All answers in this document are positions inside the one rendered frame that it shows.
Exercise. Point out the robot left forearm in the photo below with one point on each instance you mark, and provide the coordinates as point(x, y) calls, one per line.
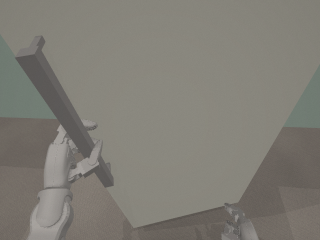
point(53, 215)

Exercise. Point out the robot right hand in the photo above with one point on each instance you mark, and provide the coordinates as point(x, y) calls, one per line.
point(244, 230)

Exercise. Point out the fridge door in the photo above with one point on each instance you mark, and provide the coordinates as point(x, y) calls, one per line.
point(188, 95)

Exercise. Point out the robot left hand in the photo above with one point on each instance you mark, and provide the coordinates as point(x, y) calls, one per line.
point(60, 158)

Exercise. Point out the handle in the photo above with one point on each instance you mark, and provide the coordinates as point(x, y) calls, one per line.
point(35, 65)

